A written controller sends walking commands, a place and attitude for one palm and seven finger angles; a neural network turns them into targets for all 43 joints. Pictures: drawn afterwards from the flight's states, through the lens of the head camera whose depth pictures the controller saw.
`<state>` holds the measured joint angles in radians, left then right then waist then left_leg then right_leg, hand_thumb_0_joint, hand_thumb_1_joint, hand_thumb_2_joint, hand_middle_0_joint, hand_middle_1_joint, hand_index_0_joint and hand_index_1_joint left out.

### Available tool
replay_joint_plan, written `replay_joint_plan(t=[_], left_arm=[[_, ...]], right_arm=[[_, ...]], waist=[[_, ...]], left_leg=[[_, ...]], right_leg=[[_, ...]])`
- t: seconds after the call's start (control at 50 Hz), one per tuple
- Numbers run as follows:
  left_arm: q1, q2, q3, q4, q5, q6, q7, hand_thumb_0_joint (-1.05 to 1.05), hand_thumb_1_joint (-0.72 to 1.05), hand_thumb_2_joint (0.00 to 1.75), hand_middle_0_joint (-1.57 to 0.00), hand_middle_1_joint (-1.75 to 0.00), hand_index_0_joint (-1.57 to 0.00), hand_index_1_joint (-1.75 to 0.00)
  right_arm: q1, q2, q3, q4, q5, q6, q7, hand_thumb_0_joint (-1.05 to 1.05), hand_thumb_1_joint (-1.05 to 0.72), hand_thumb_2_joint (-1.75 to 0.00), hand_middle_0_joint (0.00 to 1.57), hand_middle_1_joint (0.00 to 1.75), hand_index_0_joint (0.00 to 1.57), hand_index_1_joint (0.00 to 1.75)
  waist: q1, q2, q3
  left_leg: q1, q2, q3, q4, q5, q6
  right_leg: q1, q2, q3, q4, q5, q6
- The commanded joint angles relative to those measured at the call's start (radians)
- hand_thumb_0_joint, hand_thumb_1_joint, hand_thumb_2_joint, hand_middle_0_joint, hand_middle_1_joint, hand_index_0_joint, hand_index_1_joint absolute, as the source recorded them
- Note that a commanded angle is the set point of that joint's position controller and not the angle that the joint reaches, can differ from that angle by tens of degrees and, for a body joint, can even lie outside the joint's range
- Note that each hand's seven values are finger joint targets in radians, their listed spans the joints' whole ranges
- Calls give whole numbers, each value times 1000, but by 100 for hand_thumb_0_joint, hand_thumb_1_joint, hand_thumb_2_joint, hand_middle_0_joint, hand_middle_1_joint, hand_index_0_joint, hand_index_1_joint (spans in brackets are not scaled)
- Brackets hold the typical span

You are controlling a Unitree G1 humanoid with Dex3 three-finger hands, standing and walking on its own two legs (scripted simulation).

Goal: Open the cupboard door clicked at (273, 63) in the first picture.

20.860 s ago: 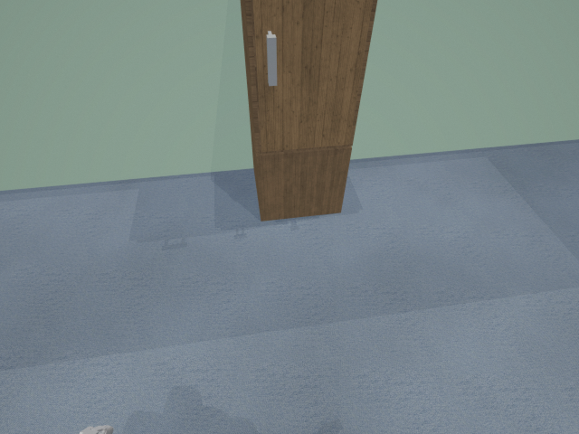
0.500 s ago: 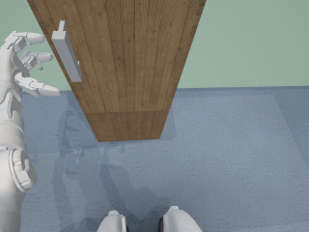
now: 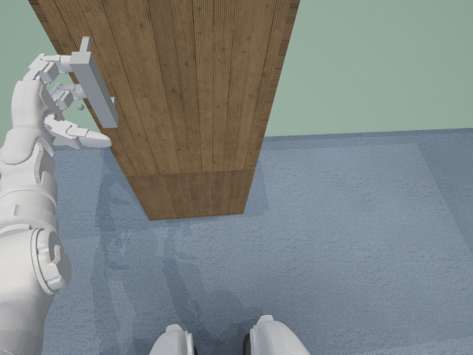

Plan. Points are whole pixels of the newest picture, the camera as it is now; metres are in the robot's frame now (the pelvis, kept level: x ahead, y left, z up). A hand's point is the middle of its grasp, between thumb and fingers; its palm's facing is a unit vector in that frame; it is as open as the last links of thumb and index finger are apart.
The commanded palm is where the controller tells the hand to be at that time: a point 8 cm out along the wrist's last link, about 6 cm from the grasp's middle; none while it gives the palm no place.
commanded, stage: slide the fingers in behind the handle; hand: left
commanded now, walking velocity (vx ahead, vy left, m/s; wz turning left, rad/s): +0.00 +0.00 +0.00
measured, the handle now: (99, 84) +0.56 +0.19 +0.08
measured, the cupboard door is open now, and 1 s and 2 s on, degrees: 0 0 0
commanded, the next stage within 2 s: close the thumb around the handle in 1.08 s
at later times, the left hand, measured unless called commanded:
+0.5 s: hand (93, 107) +0.50 +0.19 +0.09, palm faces +0.00 -1.00 +0.00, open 14.0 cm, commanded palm +0.48 +0.23 +0.08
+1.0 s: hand (105, 104) +0.51 +0.18 +0.09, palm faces +0.00 -1.00 -0.01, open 14.0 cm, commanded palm +0.49 +0.22 +0.08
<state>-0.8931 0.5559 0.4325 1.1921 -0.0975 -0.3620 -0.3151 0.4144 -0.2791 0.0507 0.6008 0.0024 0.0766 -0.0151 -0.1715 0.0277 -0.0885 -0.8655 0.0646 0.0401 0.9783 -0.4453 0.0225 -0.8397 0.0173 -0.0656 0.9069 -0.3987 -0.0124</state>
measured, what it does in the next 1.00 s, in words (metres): stands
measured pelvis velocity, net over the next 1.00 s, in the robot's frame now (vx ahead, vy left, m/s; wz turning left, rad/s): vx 0.01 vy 0.00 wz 0.00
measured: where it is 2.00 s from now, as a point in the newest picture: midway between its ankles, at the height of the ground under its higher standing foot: outside the picture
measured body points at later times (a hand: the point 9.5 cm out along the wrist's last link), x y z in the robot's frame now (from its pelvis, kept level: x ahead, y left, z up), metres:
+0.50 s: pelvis +0.00 +0.00 +0.00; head +0.12 +0.02 +0.43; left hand +0.50 +0.25 +0.09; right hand +0.01 -0.27 -0.11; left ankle +0.01 +0.10 -0.68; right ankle +0.02 -0.12 -0.68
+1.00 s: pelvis +0.01 +0.00 +0.00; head +0.12 +0.02 +0.43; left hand +0.50 +0.23 +0.09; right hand +0.01 -0.26 -0.12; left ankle +0.01 +0.10 -0.68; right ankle +0.02 -0.12 -0.68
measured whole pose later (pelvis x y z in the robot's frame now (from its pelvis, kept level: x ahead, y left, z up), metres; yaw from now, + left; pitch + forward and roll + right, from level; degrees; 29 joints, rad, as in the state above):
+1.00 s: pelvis +0.01 +0.00 +0.00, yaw +0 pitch +20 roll -2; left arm -0.89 0.44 0.36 1.16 -0.09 -0.39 -0.21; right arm 0.42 -0.26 0.03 0.62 -0.01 0.06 0.01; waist -0.16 0.03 -0.10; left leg -0.87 0.05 0.04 0.98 -0.46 0.03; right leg -0.84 0.01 -0.06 0.92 -0.42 -0.01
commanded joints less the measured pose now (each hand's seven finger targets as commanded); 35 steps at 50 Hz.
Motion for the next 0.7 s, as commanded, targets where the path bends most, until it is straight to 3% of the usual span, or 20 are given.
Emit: replay_joint_plan(t=[0.0, 0.04, 0.06, 0.14, 0.16, 0.18, 0.22, 0.24, 0.26, 0.3, 0.32, 0.34, 0.38, 0.46, 0.48, 0.56, 0.58, 0.62, 0.66, 0.68], left_arm=[[-446, 258, 6, -224, -19, -78, 0, 0, -50, 30, -30, -120, -30, -120], [-448, 222, -11, -239, -28, -87, -2, 0, -50, 30, -30, -120, -30, -120], [-431, 236, 8, -236, -32, -87, -1, 0, -50, 30, -30, -120, -30, -120], [-411, 177, -28, -218, -34, -72, 7, 0, -50, 30, -30, -120, -30, -120], [-425, 189, -21, -198, -32, -63, 14, 0, -50, 30, -30, -120, -30, -120], [-452, 207, -16, -207, -30, -61, 20, 0, -50, 30, -30, -120, -30, -120], [-472, 225, -2, -227, -23, -71, 33, 0, -50, 30, -30, -120, -30, -120], [-469, 234, 8, -249, -20, -81, 37, 0, -50, 30, -30, -120, -30, -120], [-456, 235, 9, -239, -17, -85, 40, 0, -50, 30, -30, -120, -30, -120], [-465, 219, -4, -234, -14, -90, 42, 0, -50, 30, -30, -120, -30, -120], [-457, 225, 4, -255, -15, -100, 43, 0, -50, 30, -30, -120, -30, -120], [-432, 195, -15, -249, -15, -97, 40, 0, -50, 30, -30, -120, -30, -120], [-446, 193, -19, -218, -17, -86, 43, 0, -50, 30, -30, -120, -30, -120], [-465, 165, -34, -232, -19, -81, 49, 0, -50, 30, -30, -120, -30, -120], [-460, 140, -48, -221, -22, -77, 54, 0, -50, 30, -30, -120, -30, -120], [-471, 139, -41, -234, -18, -88, 71, 0, -50, 30, -30, -120, -30, -120], [-484, 141, -39, -237, -16, -89, 77, 0, -50, 30, -30, -120, -30, -120], [-459, 125, -44, -255, -12, -97, 82, 0, -50, 30, -30, -120, -30, -120], [-448, 79, -74, -228, -12, -89, 92, 0, -50, 30, -30, -120, -30, -120], [-448, 111, -47, -214, -11, -85, 100, 0, -50, 30, -30, -120, -30, -120]], right_arm=[[148, -175, -75, -45, 1, -28, -16, 0, -90, -90, 20, 30, 20, 30], [151, -173, -79, -37, -1, -32, -14, 0, -90, -90, 20, 30, 20, 30], [153, -175, -79, -36, -3, -33, -13, 0, -90, -90, 20, 30, 20, 30], [149, -172, -80, -34, 0, -32, -7, 0, -90, -90, 20, 30, 20, 30], [150, -175, -79, -31, -1, -30, -9, 0, -90, -90, 20, 30, 20, 30], [149, -175, -79, -29, 0, -31, -11, 0, -90, -90, 20, 30, 20, 30], [150, -174, -78, -34, -3, -35, -11, 0, -90, -90, 20, 30, 20, 30], [149, -172, -80, -37, -4, -37, -10, 0, -90, -90, 20, 30, 20, 30], [145, -171, -78, -37, -4, -38, -9, 0, -90, -90, 20, 30, 20, 30], [145, -168, -78, -36, -5, -40, -7, 0, -90, -90, 20, 30, 20, 30], [148, -169, -80, -37, -6, -40, -6, 0, -90, -90, 20, 30, 20, 30], [141, -164, -79, -43, -5, -40, -4, 0, -90, -90, 20, 30, 20, 30], [147, -169, -80, -32, -3, -37, -4, 0, -90, -90, 20, 30, 20, 30], [146, -166, -81, -29, -5, -40, -3, 0, -90, -90, 20, 30, 20, 30], [147, -166, -81, -29, -5, -40, -2, 0, -90, -90, 20, 30, 20, 30], [151, -165, -83, -24, -10, -43, 3, 0, -90, -90, 20, 30, 20, 30], [156, -165, -83, -20, -12, -42, 4, 0, -90, -90, 20, 30, 20, 30], [158, -162, -85, -25, -14, -43, 7, 0, -90, -90, 20, 30, 20, 30], [152, -157, -85, -21, -12, -41, 11, 0, -90, -90, 20, 30, 20, 30], [158, -163, -86, -18, -13, -38, 11, 0, -90, -90, 20, 30, 20, 30]], waist=[[-7, 91, -443], [-8, 123, -464], [1, 104, -474], [-2, 106, -448], [-13, 64, -415], [-16, 66, -404], [-11, 61, -421], [0, 99, -466], [0, 96, -465], [-7, 75, -448], [2, 89, -477], [9, 132, -490], [-9, 78, -443], [-6, 119, -458], [-18, 90, -444], [-8, 118, -473], [-14, 81, -467], [2, 125, -495], [-11, 96, -458], [-11, 65, -440]], left_leg=[[281, -45, -68, -103, 319, 14], [329, -41, -73, -99, 355, 10], [327, -40, -73, -97, 368, 9], [333, -41, -75, -101, 369, 8], [301, -40, -75, -100, 346, 11], [279, -42, -69, -102, 326, 14], [268, -47, -69, -100, 318, 17], [289, -48, -70, -97, 336, 13], [286, -48, -68, -91, 343, 12], [275, -48, -68, -92, 337, 13], [302, -46, -74, -90, 367, 12], [315, -49, -67, -89, 377, 8], [301, -43, -75, -93, 356, 9], [322, -44, -77, -89, 370, 6], [323, -43, -78, -91, 363, 8], [342, -43, -83, -86, 388, 3], [334, -42, -87, -87, 386, 5], [368, -44, -87, -85, 435, 1], [359, -40, -86, -85, 421, 0], [330, -40, -84, -89, 398, 3]], right_leg=[[205, 32, 51, -100, 299, -3], [181, 32, 45, -96, 311, -6], [192, 33, 44, -94, 322, -6], [166, 33, 35, -94, 313, -7], [165, 33, 36, -99, 302, -3], [177, 31, 44, -104, 298, -1], [201, 31, 49, -99, 301, -4], [207, 30, 51, -91, 314, -4], [205, 29, 51, -89, 319, -5], [210, 30, 52, -90, 321, -2], [211, 33, 47, -80, 337, -7], [206, 30, 48, -80, 343, -8], [183, 33, 40, -86, 320, -5], [167, 31, 39, -83, 322, -8], [154, 34, 35, -88, 313, -6], [149, 33, 33, -78, 319, -9], [155, 34, 30, -77, 320, -7], [155, 34, 28, -68, 344, -12], [128, 35, 23, -75, 330, -7], [144, 35, 24, -78, 324, -6]])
